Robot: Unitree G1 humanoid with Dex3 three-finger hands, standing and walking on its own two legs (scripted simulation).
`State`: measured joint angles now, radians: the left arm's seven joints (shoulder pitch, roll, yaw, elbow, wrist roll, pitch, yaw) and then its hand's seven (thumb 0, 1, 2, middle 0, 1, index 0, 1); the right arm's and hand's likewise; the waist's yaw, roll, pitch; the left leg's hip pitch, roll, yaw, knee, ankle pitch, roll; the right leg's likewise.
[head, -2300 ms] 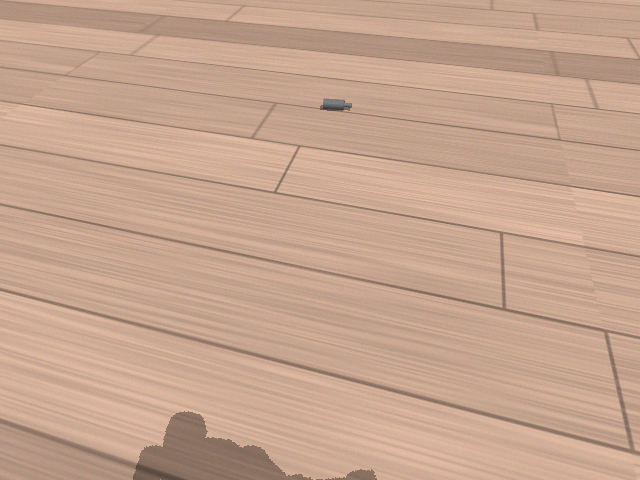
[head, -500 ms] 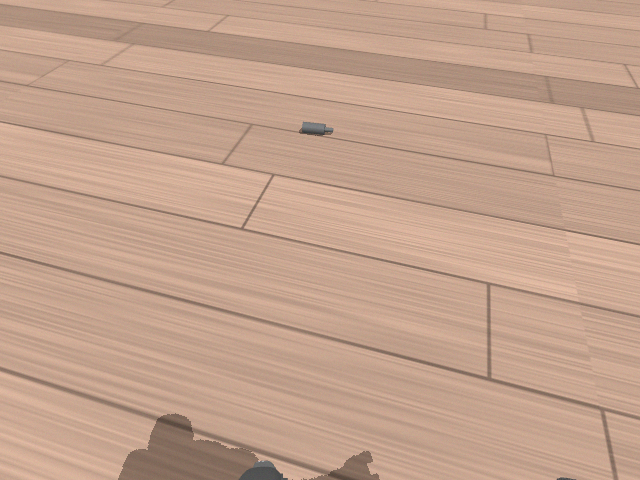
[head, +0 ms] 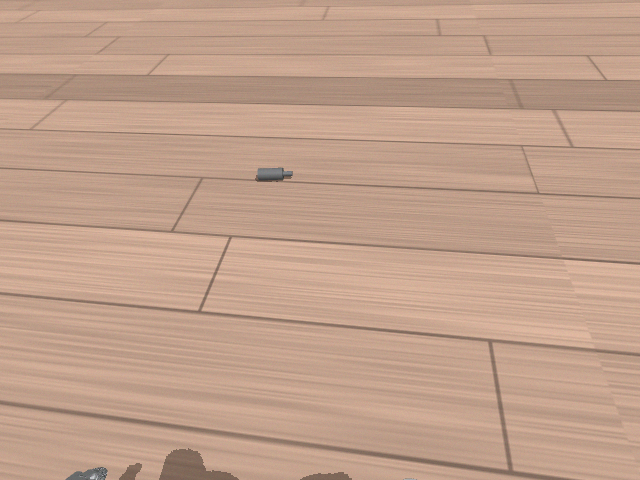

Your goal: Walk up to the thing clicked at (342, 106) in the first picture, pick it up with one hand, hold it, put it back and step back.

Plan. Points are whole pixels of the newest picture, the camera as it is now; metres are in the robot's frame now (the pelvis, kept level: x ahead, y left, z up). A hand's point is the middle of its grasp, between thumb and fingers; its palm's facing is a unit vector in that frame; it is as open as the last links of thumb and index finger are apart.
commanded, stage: walk up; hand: left
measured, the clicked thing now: (275, 173) +1.69 +0.22 -0.72
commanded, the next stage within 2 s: none
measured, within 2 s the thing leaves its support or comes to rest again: neither
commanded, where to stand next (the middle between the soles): +1.17 -0.04 m, yaw +0 degrees
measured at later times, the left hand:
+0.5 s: hand (161, 432) +0.26 +0.26 -0.14, palm faces +0.02 -0.93 -0.36, open 7.4 cm
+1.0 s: hand (217, 237) +0.65 +0.22 -0.11, palm faces -0.10 -0.92 -0.38, open 7.4 cm
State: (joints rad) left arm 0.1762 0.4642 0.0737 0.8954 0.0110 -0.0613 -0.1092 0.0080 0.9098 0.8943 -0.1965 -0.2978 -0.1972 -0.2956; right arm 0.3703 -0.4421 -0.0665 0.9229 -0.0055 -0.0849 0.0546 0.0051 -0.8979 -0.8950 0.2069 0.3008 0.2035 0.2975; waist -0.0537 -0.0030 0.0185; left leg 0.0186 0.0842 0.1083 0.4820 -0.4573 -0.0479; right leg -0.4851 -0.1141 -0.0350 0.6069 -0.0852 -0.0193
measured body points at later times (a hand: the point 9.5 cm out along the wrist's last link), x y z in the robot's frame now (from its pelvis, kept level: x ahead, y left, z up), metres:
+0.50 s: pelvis +0.28 -0.02 +0.00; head +0.31 +0.00 +0.45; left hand +0.26 +0.31 -0.12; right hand +0.41 -0.33 -0.10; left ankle +0.41 +0.09 -0.72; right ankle +0.14 -0.13 -0.72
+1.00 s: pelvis +0.52 -0.04 +0.00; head +0.54 -0.06 +0.45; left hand +0.65 +0.27 -0.09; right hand +0.52 -0.37 -0.12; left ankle +0.41 +0.09 -0.72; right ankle +0.63 -0.16 -0.72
